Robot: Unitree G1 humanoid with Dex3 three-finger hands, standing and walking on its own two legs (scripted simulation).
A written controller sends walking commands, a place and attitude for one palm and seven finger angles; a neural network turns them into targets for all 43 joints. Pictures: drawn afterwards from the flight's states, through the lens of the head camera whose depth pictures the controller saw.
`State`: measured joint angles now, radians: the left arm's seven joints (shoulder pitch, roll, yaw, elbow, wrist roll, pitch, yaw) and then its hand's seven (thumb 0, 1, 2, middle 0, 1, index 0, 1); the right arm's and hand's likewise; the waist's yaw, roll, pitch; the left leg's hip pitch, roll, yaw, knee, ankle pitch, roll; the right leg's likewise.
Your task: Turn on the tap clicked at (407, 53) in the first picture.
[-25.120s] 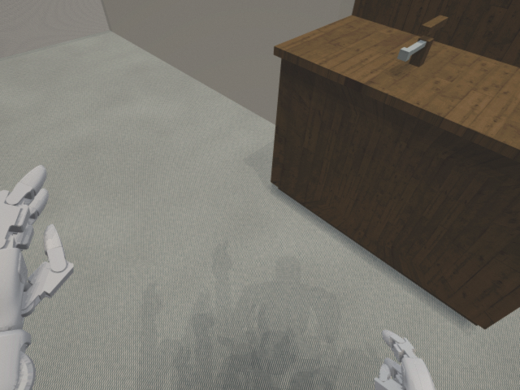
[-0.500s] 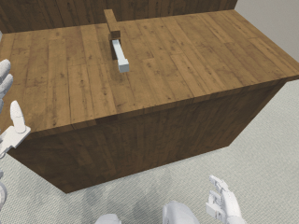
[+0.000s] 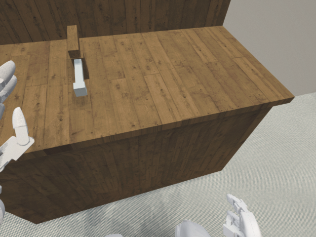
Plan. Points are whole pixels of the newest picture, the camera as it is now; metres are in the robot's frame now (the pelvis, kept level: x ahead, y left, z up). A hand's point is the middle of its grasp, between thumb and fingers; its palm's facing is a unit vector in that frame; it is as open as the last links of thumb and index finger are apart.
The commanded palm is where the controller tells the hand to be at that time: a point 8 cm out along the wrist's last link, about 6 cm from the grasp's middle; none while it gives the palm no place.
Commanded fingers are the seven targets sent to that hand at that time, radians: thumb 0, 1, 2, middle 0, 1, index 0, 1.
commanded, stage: shuffle to correct the standing spot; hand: left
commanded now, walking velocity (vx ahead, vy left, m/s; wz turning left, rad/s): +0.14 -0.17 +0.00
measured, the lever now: (80, 89) +0.44 +0.25 +0.11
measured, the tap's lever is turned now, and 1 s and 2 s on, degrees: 0 0 0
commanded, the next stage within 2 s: come to a stop and stand still in 1.10 s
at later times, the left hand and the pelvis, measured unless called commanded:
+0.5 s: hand (104, 123) +0.26 +0.12 +0.21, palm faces +0.45 -0.79 -0.42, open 7.4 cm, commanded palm +0.20 +0.16 +0.19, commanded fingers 0.00 0.90 0.90 -0.20 -0.30 -0.20 -0.30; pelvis +0.05 -0.12 +0.00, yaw +2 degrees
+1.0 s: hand (146, 107) +0.31 +0.06 +0.21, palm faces +0.47 -0.77 -0.43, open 7.4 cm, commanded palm +0.26 +0.09 +0.19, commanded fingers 0.00 0.90 0.90 -0.20 -0.30 -0.20 -0.30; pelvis +0.10 -0.19 +0.00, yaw +1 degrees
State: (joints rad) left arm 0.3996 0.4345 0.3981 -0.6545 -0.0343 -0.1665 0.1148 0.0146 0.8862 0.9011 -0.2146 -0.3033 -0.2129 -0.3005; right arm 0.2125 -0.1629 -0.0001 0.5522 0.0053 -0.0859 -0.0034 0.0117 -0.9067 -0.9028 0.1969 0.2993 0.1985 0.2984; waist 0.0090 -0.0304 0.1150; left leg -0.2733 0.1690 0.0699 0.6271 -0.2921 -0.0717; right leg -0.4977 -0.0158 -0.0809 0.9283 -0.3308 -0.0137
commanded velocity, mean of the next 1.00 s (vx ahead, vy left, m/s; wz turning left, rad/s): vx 0.15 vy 0.00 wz -0.03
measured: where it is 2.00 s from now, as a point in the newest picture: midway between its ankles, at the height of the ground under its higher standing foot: outside the picture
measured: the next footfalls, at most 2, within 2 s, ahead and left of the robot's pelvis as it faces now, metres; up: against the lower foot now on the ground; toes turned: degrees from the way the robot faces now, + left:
right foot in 0.06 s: +0.13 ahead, -0.16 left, +0.00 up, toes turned -5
left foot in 0.34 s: +0.13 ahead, +0.03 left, +0.00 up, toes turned +10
